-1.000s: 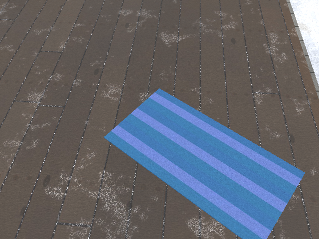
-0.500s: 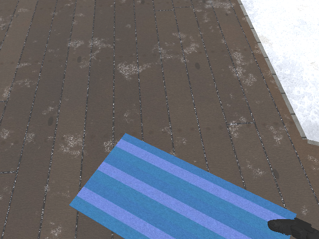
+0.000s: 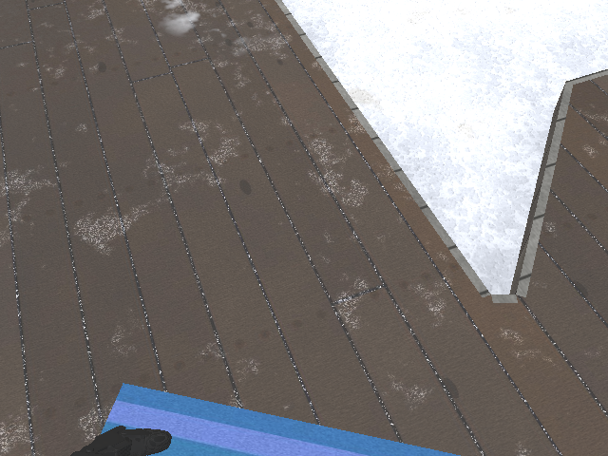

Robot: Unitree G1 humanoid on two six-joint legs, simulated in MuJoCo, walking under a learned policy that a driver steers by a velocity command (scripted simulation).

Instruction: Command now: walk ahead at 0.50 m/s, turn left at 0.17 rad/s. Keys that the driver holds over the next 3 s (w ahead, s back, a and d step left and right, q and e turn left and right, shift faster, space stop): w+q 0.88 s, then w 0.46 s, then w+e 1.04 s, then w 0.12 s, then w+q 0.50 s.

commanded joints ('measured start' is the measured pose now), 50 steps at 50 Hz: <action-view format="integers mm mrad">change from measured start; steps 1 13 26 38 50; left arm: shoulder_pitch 441 320 362 145 -11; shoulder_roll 283 88 184 94 120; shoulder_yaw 94 53 73 48 40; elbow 57 133 172 17 -56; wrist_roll -16 -40 -35 -11 -29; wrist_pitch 0 -52 0 33 -4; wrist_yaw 38 43 62 21 11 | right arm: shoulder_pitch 17 -249 -29 -125 -30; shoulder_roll -123 -41 -176 -174 -190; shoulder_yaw -26 -37 -87 -78 -74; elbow -96 -129 -110 -117 -102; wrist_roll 1 -28 -54 3 -14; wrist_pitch -5 56 35 6 0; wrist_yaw -11 35 15 -9 -27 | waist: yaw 213 79 -86 81 38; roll -193 -60 15 29 102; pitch -338 48 -203 -2 13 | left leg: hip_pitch -578 -677 42 -141 6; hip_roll -57 79 -20 79 136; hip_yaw -100 -103 -103 -352 -418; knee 665 470 -41 -323 -193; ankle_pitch -93 352 121 544 738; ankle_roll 68 30 262 275 182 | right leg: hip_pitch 707 367 310 -182 -14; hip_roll -450 -239 -231 -112 -21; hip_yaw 689 -13 -216 63 61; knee -256 -417 475 445 8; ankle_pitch -184 190 552 -69 30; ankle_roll -173 -65 25 144 66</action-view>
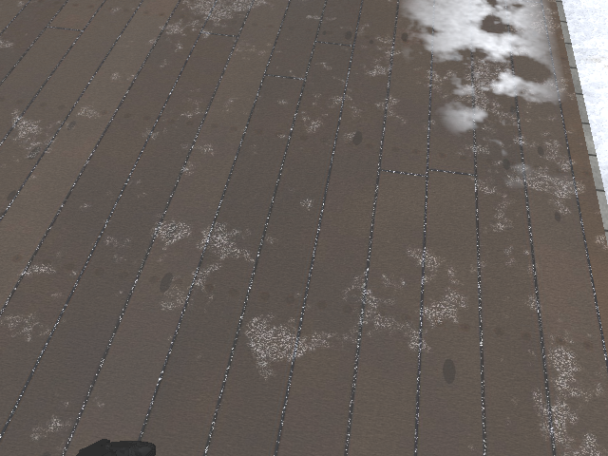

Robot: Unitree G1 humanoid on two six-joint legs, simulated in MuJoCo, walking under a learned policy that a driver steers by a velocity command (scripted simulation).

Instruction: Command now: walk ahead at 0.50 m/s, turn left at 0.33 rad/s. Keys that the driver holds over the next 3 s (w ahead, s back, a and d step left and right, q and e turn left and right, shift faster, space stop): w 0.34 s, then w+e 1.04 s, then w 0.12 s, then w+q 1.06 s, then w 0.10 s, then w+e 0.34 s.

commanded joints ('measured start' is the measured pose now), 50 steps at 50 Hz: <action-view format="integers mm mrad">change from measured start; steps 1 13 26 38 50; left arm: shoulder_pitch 54 288 407 279 -57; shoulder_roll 123 107 159 45 41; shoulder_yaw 37 46 59 59 35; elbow -45 102 195 121 -27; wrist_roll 1 -22 -18 0 9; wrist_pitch -31 -69 -44 31 30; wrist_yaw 11 13 24 -17 -52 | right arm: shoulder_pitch -13 -119 -391 -164 -33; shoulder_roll -163 -59 -54 -47 -108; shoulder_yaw -32 13 37 14 -9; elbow -41 -79 -164 -60 24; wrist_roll -2 -30 -15 -1 -9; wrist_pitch -19 12 -19 -67 -45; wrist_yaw -9 37 25 -8 -19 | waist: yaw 84 75 102 110 59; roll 118 -52 -50 105 102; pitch -12 -10 7 8 68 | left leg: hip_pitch -56 -605 -415 -136 32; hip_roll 279 174 146 401 422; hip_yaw -144 109 205 116 381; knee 91 750 215 -172 -91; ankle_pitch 743 73 184 288 620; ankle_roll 64 -59 -71 40 16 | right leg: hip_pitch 217 445 524 -66 -30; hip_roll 52 -167 -158 -45 -1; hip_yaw -25 189 164 27 -126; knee -84 -447 -301 512 42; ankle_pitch -75 53 331 -161 -46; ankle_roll -54 -221 -182 -65 -122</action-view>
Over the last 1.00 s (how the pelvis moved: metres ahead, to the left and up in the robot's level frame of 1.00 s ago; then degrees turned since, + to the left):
0.50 0.11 0.01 32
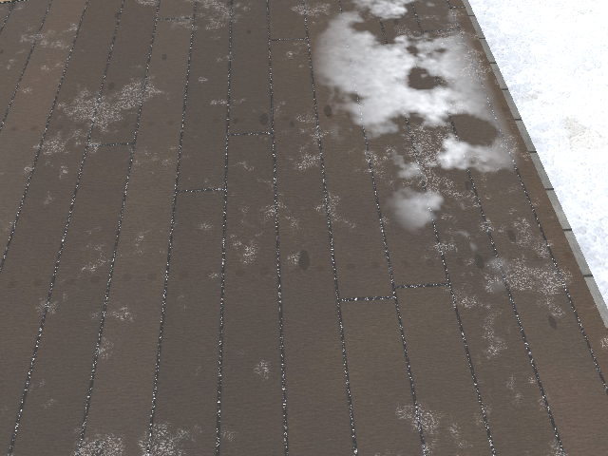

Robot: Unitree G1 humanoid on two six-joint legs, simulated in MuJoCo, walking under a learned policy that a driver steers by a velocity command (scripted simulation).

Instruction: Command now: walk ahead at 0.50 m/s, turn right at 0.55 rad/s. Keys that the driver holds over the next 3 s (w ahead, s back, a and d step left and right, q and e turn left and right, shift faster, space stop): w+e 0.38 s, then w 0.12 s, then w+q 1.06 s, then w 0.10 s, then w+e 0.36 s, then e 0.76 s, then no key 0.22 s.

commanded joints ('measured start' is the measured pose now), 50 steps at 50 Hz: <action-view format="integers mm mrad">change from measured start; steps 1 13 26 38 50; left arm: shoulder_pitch -66 202 427 237 -79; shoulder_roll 55 147 162 131 81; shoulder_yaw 9 50 42 12 -25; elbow -83 12 75 -1 -122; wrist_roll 5 -42 -24 12 -6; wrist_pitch -11 -54 -70 -87 -60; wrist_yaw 1 70 82 64 51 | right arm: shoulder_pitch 8 -98 -467 -116 45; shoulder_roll -168 -112 -94 -130 -189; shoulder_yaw -36 -19 5 -27 -59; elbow -34 -163 -288 -145 -94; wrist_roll -2 -32 -10 14 17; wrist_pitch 4 51 44 35 33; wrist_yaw -10 20 47 38 23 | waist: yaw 27 20 152 53 -19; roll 110 32 -35 38 94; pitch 34 -69 5 -1 -4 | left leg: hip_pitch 10 -632 -721 -189 -209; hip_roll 288 130 62 199 108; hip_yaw -47 -301 -254 -667 -588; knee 40 904 389 -15 -22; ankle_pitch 766 -5 317 220 350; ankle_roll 112 -32 -9 242 223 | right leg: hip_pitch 51 472 640 34 33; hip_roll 53 -82 -72 18 32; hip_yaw -62 352 346 152 89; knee -62 -454 -454 450 -36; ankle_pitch -99 257 285 -235 15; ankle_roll -52 -229 -145 18 132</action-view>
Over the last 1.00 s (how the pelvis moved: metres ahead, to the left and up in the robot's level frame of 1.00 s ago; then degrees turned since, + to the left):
0.50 -0.01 0.00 -15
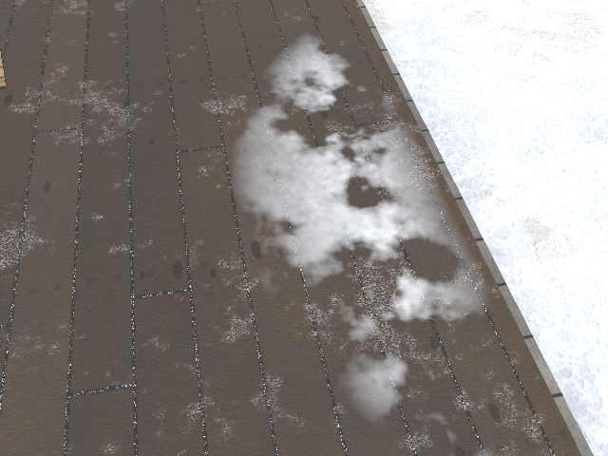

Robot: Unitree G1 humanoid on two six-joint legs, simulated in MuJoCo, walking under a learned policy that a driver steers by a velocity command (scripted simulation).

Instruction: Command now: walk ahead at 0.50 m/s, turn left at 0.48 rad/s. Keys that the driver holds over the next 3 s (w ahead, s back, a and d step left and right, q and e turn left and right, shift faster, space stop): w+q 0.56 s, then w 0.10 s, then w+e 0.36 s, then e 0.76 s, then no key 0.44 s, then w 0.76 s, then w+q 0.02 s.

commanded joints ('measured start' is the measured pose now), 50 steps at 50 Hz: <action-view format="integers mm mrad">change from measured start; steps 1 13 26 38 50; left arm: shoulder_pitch -127 155 277 234 81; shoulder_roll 71 103 129 106 32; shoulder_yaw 11 40 59 40 43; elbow -102 -47 54 29 32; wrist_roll -11 -2 -21 -54 -12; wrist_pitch -20 -36 -65 -38 20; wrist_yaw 0 39 29 20 -24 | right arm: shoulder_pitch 36 -64 -413 -91 -84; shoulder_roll -173 -113 -58 -163 -94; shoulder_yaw -43 -26 14 -25 1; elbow -52 -124 -256 -137 -45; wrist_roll -7 -29 -35 -26 -17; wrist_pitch -9 16 42 12 -58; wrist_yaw -8 9 72 -20 -19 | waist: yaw -11 83 109 -5 55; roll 107 -36 -44 54 83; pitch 0 -48 39 -127 59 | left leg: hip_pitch -36 -538 -564 165 15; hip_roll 238 157 190 462 345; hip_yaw -212 26 153 -219 185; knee -48 849 476 16 -185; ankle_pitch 265 -141 177 294 280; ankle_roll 134 -24 -42 202 86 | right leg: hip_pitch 47 555 562 -64 -79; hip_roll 51 -215 -159 -6 -14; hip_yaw -43 268 -170 -16 -36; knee -85 -507 -565 572 134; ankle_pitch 60 -158 249 -264 82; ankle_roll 8 -187 -175 -94 -74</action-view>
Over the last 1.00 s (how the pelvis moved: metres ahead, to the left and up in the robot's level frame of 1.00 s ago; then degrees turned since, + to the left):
0.54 -0.07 0.01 -7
